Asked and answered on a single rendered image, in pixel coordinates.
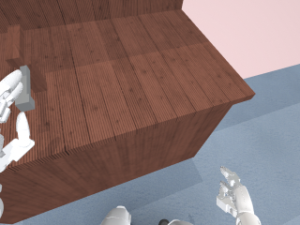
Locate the left robot thigh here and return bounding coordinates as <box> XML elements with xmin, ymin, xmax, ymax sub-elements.
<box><xmin>100</xmin><ymin>207</ymin><xmax>131</xmax><ymax>225</ymax></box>

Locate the left robot hand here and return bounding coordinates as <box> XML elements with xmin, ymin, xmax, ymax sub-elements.
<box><xmin>0</xmin><ymin>69</ymin><xmax>35</xmax><ymax>173</ymax></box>

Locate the right robot hand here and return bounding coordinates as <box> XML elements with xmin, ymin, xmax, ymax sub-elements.
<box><xmin>216</xmin><ymin>166</ymin><xmax>254</xmax><ymax>218</ymax></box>

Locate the tap lever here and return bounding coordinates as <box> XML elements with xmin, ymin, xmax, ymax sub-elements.
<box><xmin>15</xmin><ymin>65</ymin><xmax>36</xmax><ymax>112</ymax></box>

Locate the counter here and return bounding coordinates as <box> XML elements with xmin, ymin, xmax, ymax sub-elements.
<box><xmin>0</xmin><ymin>0</ymin><xmax>255</xmax><ymax>224</ymax></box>

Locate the robot right forearm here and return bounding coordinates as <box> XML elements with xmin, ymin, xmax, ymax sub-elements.
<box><xmin>235</xmin><ymin>212</ymin><xmax>262</xmax><ymax>225</ymax></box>

